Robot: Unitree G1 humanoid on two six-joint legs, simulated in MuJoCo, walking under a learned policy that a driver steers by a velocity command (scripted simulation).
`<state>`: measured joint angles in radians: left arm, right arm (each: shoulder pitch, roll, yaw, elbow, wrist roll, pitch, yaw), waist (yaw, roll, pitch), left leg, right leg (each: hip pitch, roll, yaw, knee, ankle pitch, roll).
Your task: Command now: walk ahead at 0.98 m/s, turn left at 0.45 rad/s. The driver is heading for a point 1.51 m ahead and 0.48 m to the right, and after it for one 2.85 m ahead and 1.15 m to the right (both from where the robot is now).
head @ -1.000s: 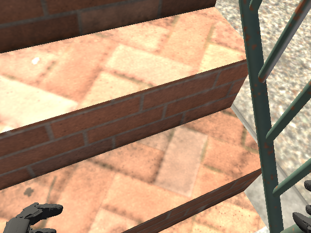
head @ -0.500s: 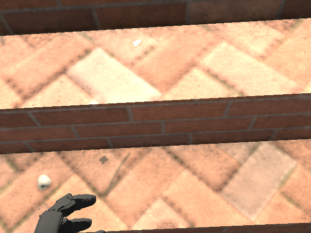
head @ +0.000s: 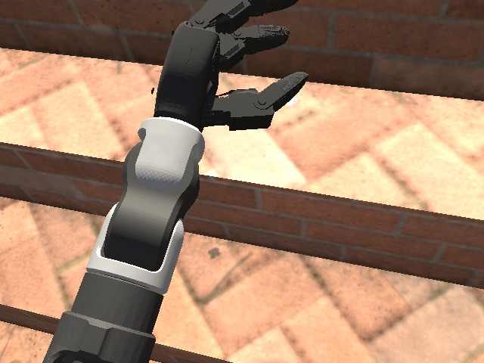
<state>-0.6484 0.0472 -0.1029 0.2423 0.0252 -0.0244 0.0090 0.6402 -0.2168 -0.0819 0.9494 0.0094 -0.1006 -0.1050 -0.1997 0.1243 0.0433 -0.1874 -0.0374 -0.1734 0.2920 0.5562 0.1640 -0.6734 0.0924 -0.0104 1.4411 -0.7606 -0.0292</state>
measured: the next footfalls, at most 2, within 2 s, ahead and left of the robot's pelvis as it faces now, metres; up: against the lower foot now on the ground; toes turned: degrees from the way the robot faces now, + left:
left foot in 0.36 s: +0.00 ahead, +0.03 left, +0.16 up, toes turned +1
right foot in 0.70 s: -0.19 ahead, -0.09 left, -0.06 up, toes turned -3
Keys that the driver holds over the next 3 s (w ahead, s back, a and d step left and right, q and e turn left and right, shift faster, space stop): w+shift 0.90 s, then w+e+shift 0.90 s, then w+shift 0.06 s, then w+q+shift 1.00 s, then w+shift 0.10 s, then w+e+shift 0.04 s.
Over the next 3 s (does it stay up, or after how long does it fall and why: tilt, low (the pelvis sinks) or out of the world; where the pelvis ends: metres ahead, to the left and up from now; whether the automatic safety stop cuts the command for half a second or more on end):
stays up -0.23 0.10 -0.08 its command is cut before an obstacle after 1.8 s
